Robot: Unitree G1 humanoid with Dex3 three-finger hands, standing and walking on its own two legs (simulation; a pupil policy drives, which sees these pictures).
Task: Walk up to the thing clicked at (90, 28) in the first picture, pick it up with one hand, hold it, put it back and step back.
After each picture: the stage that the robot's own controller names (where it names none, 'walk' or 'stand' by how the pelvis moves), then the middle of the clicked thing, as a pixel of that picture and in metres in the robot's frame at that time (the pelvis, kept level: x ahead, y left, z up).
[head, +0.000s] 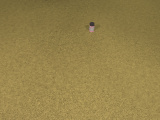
stand; (91, 27) +1.71 -0.11 -0.72
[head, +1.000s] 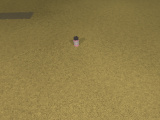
walk; (76, 41) +1.57 +0.19 -0.70
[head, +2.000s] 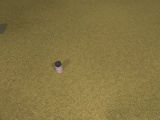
walk; (58, 67) +1.03 +0.35 -0.72
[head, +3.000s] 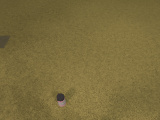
walk; (61, 100) +0.66 +0.26 -0.71
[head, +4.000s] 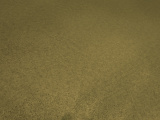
walk; out of the picture +0.45 +0.16 -0.69
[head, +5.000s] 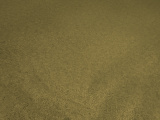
stand; out of the picture +0.37 +0.20 -0.72
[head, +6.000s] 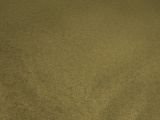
stand; out of the picture +0.35 +0.18 -0.71
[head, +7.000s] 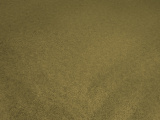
stand; out of the picture +0.32 +0.21 -0.71
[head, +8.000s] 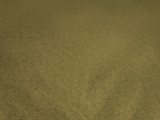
stand; out of the picture +0.29 +0.21 -0.72
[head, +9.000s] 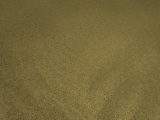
stand; out of the picture +0.30 +0.21 -0.73
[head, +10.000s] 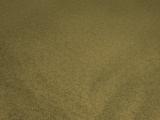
stand; out of the picture +0.29 +0.21 -0.73
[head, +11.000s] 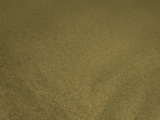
go down; out of the picture +0.29 +0.21 -0.73
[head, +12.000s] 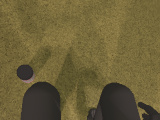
go down; (26, 74) +0.38 +0.22 -0.35
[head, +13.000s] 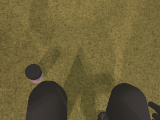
go down; (35, 74) +0.38 +0.22 -0.31
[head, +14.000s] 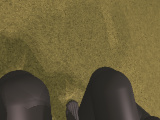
close in; out of the picture +0.37 +0.25 -0.22
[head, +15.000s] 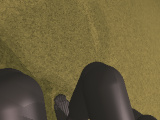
close; out of the picture +0.37 +0.26 -0.22
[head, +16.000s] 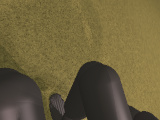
lift; out of the picture +0.37 +0.26 -0.22
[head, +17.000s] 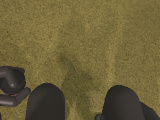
lift; (14, 86) +0.30 +0.24 -0.08
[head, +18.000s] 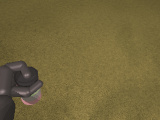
lift; (28, 86) +0.33 +0.18 +0.05
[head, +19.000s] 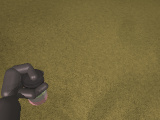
hold; (35, 87) +0.34 +0.17 +0.01
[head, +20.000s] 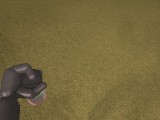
hold; (34, 87) +0.34 +0.17 +0.01
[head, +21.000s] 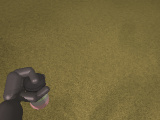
crouch; (37, 91) +0.33 +0.16 +0.01
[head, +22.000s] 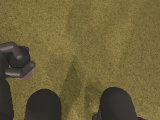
crouch; (21, 64) +0.40 +0.20 -0.10
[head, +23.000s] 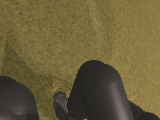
lower; out of the picture +0.41 +0.29 -0.21
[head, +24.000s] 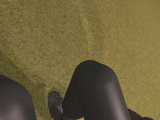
lower; out of the picture +0.41 +0.27 -0.22
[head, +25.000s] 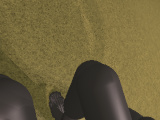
lower; out of the picture +0.40 +0.28 -0.22
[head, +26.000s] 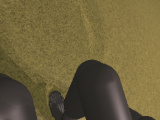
lower; out of the picture +0.40 +0.28 -0.22
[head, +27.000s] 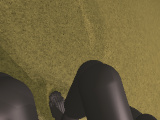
loosen; out of the picture +0.39 +0.28 -0.22
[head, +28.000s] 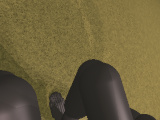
withdraw; out of the picture +0.39 +0.27 -0.22
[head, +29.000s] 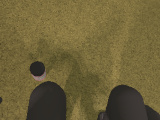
walk; (38, 71) +0.41 +0.21 -0.33
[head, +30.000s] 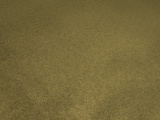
stand; out of the picture +0.34 +0.19 -0.66
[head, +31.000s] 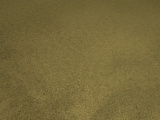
stand; out of the picture +0.35 +0.20 -0.66
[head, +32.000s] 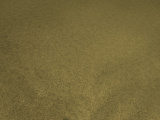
stand; out of the picture +0.35 +0.19 -0.68
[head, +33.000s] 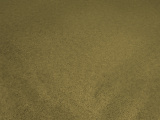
stand; out of the picture +0.35 +0.20 -0.72
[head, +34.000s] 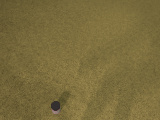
walk; (55, 107) +0.45 +0.16 -0.71
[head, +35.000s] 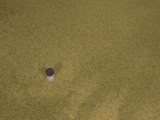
walk; (50, 74) +0.72 +0.25 -0.70
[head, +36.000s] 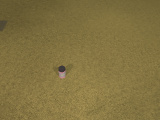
stand; (62, 72) +0.96 +0.21 -0.71
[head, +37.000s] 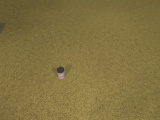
stand; (60, 72) +0.96 +0.22 -0.72
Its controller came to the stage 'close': yes
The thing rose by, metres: 0.71
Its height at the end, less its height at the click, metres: +0.00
